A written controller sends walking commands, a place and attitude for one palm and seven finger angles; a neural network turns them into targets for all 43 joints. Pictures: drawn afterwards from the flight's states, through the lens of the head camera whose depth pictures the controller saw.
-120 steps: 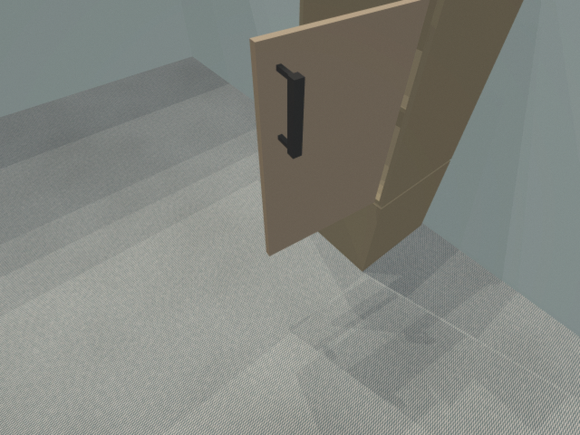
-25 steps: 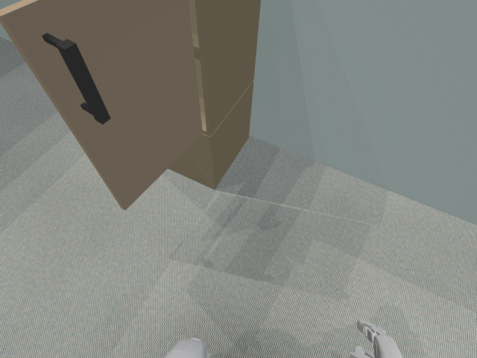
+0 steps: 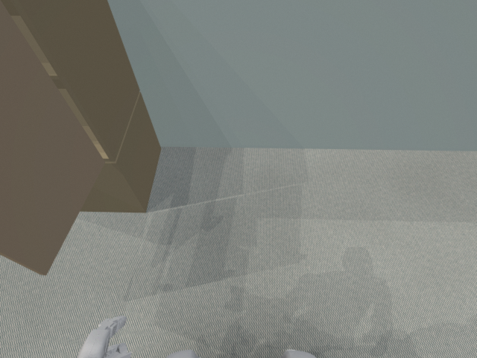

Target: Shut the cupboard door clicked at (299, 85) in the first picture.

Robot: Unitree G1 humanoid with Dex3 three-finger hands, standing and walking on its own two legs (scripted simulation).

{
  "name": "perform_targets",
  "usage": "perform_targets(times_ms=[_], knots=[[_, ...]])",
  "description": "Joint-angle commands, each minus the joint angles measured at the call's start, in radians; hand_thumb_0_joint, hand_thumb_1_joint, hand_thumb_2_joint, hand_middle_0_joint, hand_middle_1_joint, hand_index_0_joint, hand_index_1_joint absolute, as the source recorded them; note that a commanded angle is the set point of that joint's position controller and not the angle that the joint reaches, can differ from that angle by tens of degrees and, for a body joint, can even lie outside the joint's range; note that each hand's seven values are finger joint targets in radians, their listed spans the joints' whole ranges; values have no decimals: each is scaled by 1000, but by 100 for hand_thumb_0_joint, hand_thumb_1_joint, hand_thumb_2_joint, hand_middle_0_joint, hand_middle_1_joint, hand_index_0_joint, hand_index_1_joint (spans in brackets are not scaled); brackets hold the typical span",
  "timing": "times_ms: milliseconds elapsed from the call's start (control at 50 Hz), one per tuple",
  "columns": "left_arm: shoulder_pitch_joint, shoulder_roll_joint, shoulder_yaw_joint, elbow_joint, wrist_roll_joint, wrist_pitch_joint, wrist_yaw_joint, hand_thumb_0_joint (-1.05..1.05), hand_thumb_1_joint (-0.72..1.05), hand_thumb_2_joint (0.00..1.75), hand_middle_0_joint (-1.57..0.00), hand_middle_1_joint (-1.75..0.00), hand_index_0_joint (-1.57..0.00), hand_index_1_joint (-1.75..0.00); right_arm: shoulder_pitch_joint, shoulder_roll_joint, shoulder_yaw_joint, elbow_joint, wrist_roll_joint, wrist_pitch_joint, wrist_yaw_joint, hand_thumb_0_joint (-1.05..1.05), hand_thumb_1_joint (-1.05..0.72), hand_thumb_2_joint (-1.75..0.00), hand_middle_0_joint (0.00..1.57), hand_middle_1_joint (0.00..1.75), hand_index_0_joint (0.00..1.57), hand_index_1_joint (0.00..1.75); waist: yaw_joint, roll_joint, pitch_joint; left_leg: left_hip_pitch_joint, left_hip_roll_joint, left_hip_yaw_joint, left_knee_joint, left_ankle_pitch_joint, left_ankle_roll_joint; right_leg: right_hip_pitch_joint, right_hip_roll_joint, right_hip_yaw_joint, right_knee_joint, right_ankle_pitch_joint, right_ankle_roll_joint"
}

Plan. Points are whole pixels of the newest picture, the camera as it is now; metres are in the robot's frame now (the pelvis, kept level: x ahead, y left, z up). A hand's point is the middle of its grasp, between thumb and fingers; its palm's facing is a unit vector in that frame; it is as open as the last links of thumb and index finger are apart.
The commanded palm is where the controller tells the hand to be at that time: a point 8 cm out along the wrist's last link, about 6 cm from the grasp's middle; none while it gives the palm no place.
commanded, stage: walk to a spot facing it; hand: left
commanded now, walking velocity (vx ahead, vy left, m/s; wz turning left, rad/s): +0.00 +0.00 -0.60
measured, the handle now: out of the picture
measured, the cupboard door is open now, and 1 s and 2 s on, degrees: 83 83 83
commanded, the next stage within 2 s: turn to face it in 1.32 s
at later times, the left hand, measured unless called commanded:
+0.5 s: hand (149, 315) +0.20 +0.19 -0.16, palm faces -0.24 -0.96 -0.14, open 7.4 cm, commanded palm none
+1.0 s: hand (246, 217) +0.42 +0.00 -0.15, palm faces -0.51 -0.83 -0.24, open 7.3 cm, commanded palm none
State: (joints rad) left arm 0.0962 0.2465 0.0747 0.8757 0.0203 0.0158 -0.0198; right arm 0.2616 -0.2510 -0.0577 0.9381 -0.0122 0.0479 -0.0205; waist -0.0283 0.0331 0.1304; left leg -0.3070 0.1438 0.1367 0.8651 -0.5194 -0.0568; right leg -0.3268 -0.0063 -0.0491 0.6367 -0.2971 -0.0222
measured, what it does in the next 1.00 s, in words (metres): walks ahead, turning right: left foot, then right foot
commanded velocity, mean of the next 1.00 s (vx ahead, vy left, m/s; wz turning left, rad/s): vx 0.31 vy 0.00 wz -0.53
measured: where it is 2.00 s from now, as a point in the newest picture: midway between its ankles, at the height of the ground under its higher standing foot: (325, 244)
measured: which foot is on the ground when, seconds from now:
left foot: up 0.00-0.30, down 0.32-0.78, up 0.80-1.00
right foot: down 0.00-0.32, up 0.34-0.76, down 0.78-1.00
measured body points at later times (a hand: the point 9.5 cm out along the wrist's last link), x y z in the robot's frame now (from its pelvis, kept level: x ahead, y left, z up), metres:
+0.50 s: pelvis +0.09 +0.02 +0.02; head +0.14 +0.04 +0.47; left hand +0.22 +0.24 -0.14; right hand +0.03 -0.22 -0.11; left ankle +0.05 +0.13 -0.72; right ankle +0.04 -0.11 -0.62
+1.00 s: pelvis +0.26 -0.13 +0.02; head +0.30 -0.17 +0.46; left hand +0.45 +0.04 -0.13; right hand +0.17 -0.34 -0.14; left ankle +0.35 +0.05 -0.62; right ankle +0.24 -0.13 -0.72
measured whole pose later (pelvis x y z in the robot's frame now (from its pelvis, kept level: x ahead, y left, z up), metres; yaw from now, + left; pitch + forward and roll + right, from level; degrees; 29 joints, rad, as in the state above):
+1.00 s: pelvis +0.26 -0.13 +0.02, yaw -33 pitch +2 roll +2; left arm 0.21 0.19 0.07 0.97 0.01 -0.05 0.00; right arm 0.23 -0.16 -0.05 0.95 -0.02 -0.01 -0.01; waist -0.03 -0.02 0.09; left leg -0.59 0.15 0.00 1.19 -0.24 -0.04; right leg -0.23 0.11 -0.07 0.43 -0.24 -0.16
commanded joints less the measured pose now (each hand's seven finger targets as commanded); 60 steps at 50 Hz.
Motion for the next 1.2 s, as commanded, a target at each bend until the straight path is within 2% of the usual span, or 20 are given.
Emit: perform_targets(times_ms=[0,80,200,260,280,300,320,360,460,600,700,740,760,780,800,880,960,1040,1100,1180], knots=[[134,205,50,-24,1,3,45,0,90,90,-20,-30,-20,-30,-83,-72,-16,-122,7,-14,-7,0,-90,-90,20,30,20,30,81,-258,-167,-305,-17,-137,339,-6,-11,268,-292,381,-269,422,-190],[53,167,37,-52,8,-5,36,0,90,90,-20,-30,-20,-30,-37,-62,-19,-98,-10,-7,14,0,-90,-90,20,30,20,30,25,-171,-145,-181,-48,-104,223,125,-24,108,-208,319,-354,12,-144],[98,187,48,-32,13,-17,13,0,90,90,-20,-30,-20,-30,-75,-48,-23,-121,-7,-43,20,0,-90,-90,20,30,20,30,54,-198,-96,-91,-105,-74,-90,52,-7,53,-196,435,-397,-261,-181],[47,154,47,-37,3,-17,6,0,90,90,-20,-30,-20,-30,63,-52,-20,-77,-6,-70,9,0,-90,-90,20,30,20,30,-22,-164,-111,204,-132,-51,-366,183,5,-120,-122,400,-300,-293,-127],[37,97,35,-50,1,-19,1,0,90,90,-20,-30,-20,-30,146,-95,-30,-49,-9,-82,-5,0,-90,-90,20,30,20,30,-63,9,-142,375,-42,-138,-503,96,29,-253,-41,323,-152,-296,-75],[31,18,19,-77,-12,-17,-9,0,90,90,-20,-30,-20,-30,239,-208,-52,-31,-31,-91,-13,0,-90,-90,20,30,20,30,-103,361,-162,468,254,-528,-669,-170,108,-437,111,119,201,-336,-8],[-61,44,21,-111,5,-24,-12,0,90,90,-20,-30,-20,-30,270,-227,-50,-28,-30,-93,-21,0,-90,-90,20,30,20,30,-118,265,-99,381,386,-670,-736,-171,179,-501,33,114,383,-292,1],[-39,45,37,-81,25,-31,-31,0,90,90,-20,-30,-20,-30,168,-137,-23,-61,-33,-104,-15,0,-90,-90,20,30,20,30,-43,55,-46,270,277,-496,-715,48,157,-454,-24,106,533,-104,9],[38,-25,16,-24,10,-10,-39,0,90,90,-20,-30,-20,-30,218,-44,16,-7,-17,-127,-28,0,-90,-90,20,30,20,30,0,137,-80,370,139,-60,-568,825,36,-475,-29,26,636,53,24],[-144,-57,-5,-66,9,-15,-50,0,90,90,-20,-30,-20,-30,314,-27,17,52,-27,-121,-27,0,-90,-90,20,30,20,30,-40,133,-4,400,150,59,-599,870,96,-429,-31,-87,253,109,3],[62,4,17,-9,3,-25,-32,0,90,90,-20,-30,-20,-30,234,-104,-3,44,-16,-114,-24,0,-90,-90,20,30,20,30,77,143,-111,378,206,130,-337,1364,108,-53,67,-148,87,3,-87],[354,88,50,73,9,-43,-20,0,90,90,-20,-30,-20,-30,135,-118,-6,8,4,-115,-10,0,-90,-90,20,30,20,30,231,61,-238,138,138,168,61,1129,54,396,23,-77,-58,93,-144],[426,202,73,88,8,-53,-6,0,90,90,-20,-30,-20,-30,162,-23,9,-23,26,-115,-1,0,-90,-90,20,30,20,30,233,-235,-337,-230,-54,127,434,125,4,660,-290,461,-180,88,-274],[406,248,79,82,-16,-44,15,0,90,90,-20,-30,-20,-30,81,-24,4,-58,22,-107,-1,0,-90,-90,20,30,20,30,209,-253,-305,-384,-98,-40,647,-82,19,591,-402,750,-333,91,-316],[297,219,72,56,-22,-39,24,0,90,90,-20,-30,-20,-30,54,-19,-9,-61,12,-102,2,0,-90,-90,20,30,20,30,151,-131,-114,-439,-31,-137,652,44,35,428,-400,622,-392,-52,-295],[107,65,16,19,-7,-75,27,0,90,90,-20,-30,-20,-30,134,23,-5,12,-6,-61,5,0,-90,-90,20,30,20,30,-7,-64,-46,-207,23,-157,416,286,17,-20,-210,313,-480,-9,44],[215,55,17,75,-9,-102,16,0,90,90,-20,-30,-20,-30,98,19,-6,8,-12,-56,8,0,-90,-90,20,30,20,30,-2,-90,-129,-306,-4,-138,293,322,1,183,-148,216,-408,415,-23],[339,24,10,121,-14,-109,30,0,90,90,-20,-30,-20,-30,-22,19,-3,-25,1,-60,7,0,-90,-90,20,30,20,30,39,-161,-168,-402,-45,-109,246,353,7,381,-120,181,-324,887,141],[394,18,0,145,-7,-107,41,0,90,90,-20,-30,-20,-30,-149,15,-1,-60,2,-65,17,0,-90,-90,20,30,20,30,64,-157,-132,-451,-56,-86,157,339,10,450,-142,205,-311,924,28],[495,3,-13,191,-3,-109,58,0,90,90,-20,-30,-20,-30,-270,26,7,-81,2,-72,28,0,-90,-90,20,30,20,30,98,-152,-71,-485,-95,-52,68,318,21,520,-158,264,-315,1004,33]])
